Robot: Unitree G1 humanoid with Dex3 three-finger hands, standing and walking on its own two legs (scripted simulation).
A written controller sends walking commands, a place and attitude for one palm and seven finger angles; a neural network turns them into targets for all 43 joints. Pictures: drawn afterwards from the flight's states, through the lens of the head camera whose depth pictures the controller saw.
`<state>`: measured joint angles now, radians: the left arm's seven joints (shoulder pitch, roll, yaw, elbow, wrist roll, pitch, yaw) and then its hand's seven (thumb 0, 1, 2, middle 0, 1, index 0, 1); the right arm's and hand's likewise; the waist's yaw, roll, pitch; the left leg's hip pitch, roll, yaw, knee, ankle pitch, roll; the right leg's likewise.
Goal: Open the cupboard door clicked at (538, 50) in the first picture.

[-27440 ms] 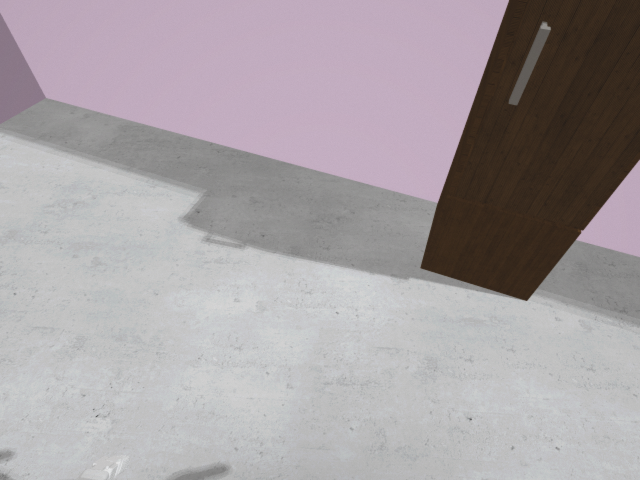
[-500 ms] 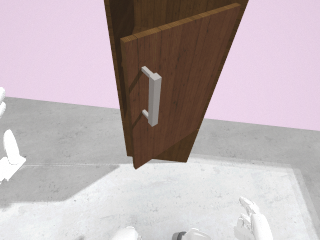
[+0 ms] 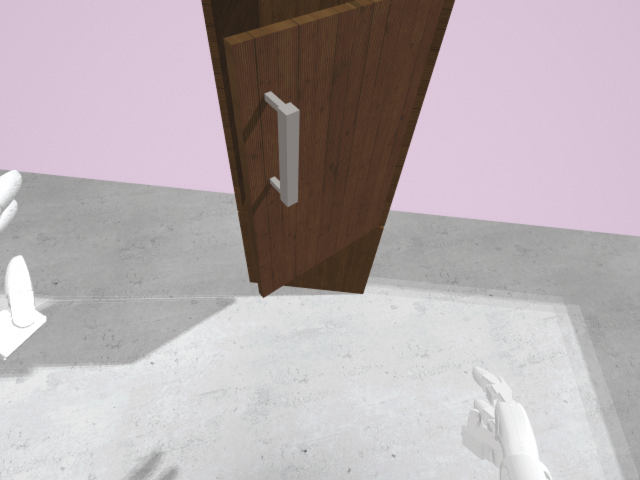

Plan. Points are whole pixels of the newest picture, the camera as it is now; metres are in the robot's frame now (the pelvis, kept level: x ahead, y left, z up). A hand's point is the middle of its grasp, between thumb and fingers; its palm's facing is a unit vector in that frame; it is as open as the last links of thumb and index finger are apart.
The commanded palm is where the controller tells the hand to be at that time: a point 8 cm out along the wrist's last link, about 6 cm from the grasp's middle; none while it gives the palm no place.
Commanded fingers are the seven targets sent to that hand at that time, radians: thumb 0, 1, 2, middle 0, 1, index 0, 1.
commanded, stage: stop stepping back and stand still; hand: left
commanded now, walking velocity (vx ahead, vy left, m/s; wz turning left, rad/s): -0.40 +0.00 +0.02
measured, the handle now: (281, 152) +0.52 +0.10 +0.09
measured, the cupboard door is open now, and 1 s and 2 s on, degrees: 43 43 43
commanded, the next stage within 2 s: let the arm hang, fingers relaxed in 0.88 s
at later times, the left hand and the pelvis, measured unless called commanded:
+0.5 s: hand out of the picture +0.06 +0.22 +0.17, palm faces +0.48 -0.76 -0.44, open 7.4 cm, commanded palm +0.00 +0.25 +0.18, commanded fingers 0.00 0.90 0.90 -0.20 -0.30 -0.20 -0.30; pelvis -0.12 -0.05 +0.01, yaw +3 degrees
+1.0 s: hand out of the picture +0.03 +0.22 +0.15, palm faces +0.47 -0.76 -0.45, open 7.4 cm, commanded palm none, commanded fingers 0.00 0.90 0.90 -0.20 -0.30 -0.20 -0.30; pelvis -0.15 -0.05 +0.00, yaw +6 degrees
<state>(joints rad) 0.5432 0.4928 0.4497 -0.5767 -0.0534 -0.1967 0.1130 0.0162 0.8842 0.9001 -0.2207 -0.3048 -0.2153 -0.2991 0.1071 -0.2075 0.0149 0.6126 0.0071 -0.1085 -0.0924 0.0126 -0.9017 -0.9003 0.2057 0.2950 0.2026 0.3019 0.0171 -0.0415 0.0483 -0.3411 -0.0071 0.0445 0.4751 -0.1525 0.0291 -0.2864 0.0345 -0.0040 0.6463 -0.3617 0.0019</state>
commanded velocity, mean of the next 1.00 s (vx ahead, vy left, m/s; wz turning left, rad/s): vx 0.16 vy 0.05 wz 0.00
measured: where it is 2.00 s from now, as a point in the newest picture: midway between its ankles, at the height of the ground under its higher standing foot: outside the picture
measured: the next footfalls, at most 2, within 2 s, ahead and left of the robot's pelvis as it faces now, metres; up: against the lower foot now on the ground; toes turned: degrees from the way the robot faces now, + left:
right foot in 0.24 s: -0.06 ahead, -0.14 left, +0.00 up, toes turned +10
left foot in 0.62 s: -0.15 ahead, +0.10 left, +0.00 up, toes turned +7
